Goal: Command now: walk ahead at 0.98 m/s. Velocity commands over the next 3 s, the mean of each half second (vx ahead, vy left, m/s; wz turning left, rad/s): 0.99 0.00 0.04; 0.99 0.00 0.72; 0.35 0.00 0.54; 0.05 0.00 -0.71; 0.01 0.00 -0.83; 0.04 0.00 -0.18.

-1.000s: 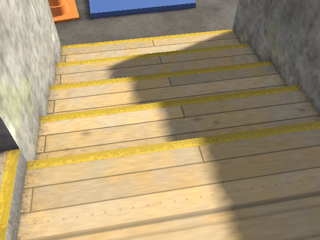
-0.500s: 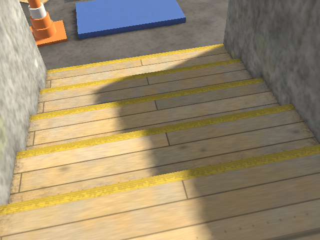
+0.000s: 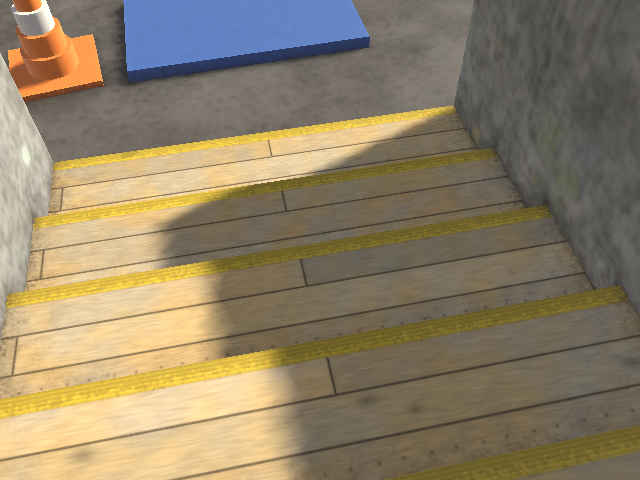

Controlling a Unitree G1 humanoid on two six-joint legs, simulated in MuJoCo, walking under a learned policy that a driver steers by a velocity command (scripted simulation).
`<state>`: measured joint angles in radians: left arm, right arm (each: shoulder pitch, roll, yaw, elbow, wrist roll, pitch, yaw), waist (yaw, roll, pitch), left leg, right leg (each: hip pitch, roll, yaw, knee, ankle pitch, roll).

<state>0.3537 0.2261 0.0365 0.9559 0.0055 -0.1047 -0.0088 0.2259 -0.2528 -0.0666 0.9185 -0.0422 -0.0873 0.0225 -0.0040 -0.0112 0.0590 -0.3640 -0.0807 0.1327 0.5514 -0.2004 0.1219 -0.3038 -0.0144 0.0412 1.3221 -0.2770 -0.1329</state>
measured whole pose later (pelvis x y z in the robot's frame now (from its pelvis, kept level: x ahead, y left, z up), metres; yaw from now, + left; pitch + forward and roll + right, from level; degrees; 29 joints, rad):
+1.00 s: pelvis +0.98 -0.01 -0.18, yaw +22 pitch -1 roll +0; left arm -0.08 0.22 0.00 0.73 0.05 -0.12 -0.02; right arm 0.53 -0.25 -0.07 1.00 0.01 -0.08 -0.04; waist -0.10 -0.02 -0.01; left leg -0.28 -0.17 -0.14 1.21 -0.61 0.14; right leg -0.29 -0.03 0.05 0.47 0.03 0.02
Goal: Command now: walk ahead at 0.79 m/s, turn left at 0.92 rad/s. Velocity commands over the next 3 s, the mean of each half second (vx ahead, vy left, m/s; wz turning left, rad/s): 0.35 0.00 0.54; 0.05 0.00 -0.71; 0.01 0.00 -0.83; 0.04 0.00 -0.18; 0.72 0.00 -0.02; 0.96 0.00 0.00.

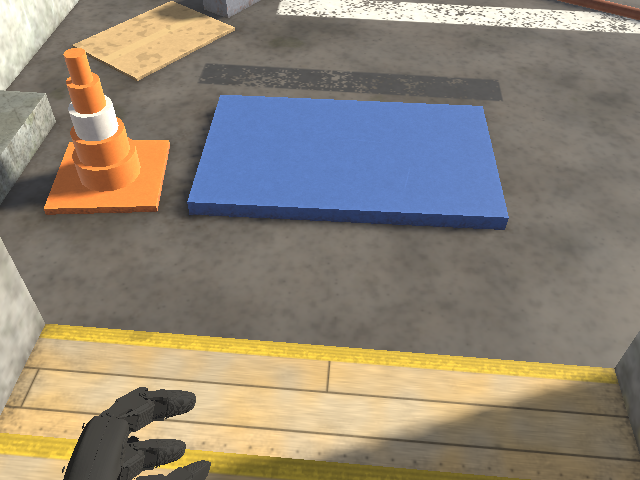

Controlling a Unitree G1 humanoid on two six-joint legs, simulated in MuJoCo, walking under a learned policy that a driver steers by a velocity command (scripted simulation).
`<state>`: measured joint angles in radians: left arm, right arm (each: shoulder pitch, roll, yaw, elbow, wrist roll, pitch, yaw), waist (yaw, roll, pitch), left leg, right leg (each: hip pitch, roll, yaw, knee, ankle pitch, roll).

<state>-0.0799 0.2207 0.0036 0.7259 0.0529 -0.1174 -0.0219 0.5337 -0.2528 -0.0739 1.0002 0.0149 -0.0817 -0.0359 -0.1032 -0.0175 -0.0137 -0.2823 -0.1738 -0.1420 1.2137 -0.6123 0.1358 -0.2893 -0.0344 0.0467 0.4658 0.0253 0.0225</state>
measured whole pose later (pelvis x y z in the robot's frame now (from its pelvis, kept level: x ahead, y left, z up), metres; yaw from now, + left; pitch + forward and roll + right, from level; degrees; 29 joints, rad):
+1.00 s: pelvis +0.39 -0.05 -0.11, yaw -7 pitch +3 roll +2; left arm 0.36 0.30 0.09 0.72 0.04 -0.11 -0.05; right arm 0.09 -0.27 -0.07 0.65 -0.05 -0.09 -0.05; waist 0.02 -0.02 -0.03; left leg -0.62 -0.01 -0.07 1.07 -0.31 -0.10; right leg -0.30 0.08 0.12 0.44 -0.18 -0.08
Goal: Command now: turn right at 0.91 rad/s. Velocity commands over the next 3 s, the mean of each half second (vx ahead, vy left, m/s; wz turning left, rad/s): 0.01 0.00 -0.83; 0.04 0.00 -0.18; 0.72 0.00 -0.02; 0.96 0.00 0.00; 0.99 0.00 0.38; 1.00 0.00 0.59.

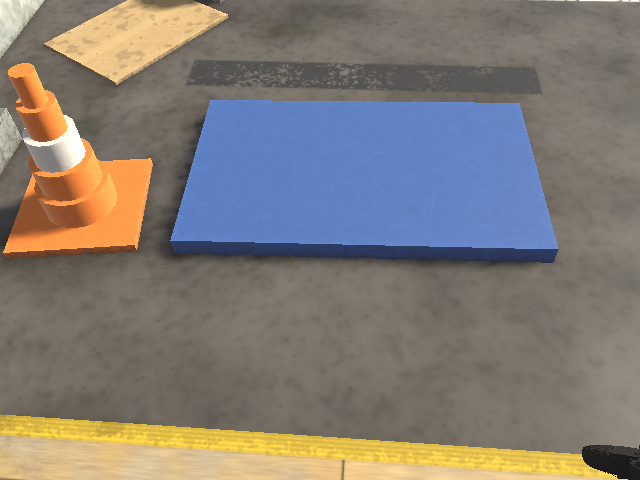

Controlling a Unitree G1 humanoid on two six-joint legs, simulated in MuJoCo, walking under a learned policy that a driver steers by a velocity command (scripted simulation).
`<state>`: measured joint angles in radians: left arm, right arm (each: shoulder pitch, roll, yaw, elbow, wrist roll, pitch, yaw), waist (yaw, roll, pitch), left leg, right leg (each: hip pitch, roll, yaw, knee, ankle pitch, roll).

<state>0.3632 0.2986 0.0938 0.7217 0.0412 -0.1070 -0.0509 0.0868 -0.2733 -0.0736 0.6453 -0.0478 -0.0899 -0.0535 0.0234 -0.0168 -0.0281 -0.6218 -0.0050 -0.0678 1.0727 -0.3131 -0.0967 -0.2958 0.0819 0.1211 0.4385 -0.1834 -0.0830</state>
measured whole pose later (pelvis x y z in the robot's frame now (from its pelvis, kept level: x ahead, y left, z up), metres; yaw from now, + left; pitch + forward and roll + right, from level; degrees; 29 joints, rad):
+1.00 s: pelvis +0.06 +0.04 -0.01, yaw -28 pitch +1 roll +0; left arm 0.22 0.29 0.02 0.63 0.03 -0.05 -0.04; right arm 0.25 -0.28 -0.03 0.66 -0.03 -0.09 0.05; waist -0.01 -0.01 0.01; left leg -0.23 0.01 0.08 0.58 -0.40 0.07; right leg -0.30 -0.03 -0.02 0.62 -0.39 -0.04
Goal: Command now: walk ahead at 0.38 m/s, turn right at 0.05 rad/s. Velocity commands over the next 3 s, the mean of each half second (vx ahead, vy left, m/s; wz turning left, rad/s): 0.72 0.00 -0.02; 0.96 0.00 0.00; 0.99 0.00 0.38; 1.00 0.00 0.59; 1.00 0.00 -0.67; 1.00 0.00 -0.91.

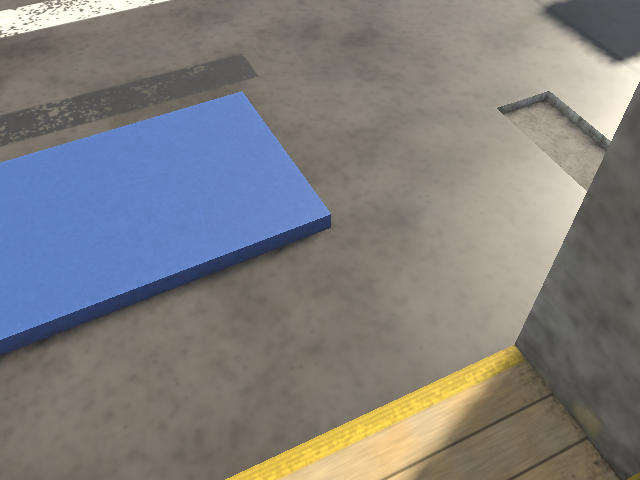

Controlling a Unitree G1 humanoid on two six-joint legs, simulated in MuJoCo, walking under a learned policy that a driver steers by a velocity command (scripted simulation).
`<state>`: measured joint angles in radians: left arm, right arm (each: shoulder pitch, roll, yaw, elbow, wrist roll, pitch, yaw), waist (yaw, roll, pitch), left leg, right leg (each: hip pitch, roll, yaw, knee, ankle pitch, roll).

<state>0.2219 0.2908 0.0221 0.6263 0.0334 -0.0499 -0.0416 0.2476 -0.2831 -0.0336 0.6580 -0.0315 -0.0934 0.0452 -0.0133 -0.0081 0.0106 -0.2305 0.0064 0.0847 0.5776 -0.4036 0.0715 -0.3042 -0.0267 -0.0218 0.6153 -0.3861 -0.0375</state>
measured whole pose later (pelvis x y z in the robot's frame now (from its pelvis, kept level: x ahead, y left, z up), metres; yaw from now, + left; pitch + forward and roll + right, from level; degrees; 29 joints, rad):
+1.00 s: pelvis +0.66 +0.13 -0.15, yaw +1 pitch +1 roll +1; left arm -0.10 0.25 0.01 0.84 0.03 -0.06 -0.05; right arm 0.57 -0.21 -0.01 1.08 -0.02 -0.11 0.00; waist -0.12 -0.01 0.05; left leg 0.30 -0.13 0.04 0.26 -0.57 0.11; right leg -0.58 -0.03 -0.11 0.44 0.37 -0.12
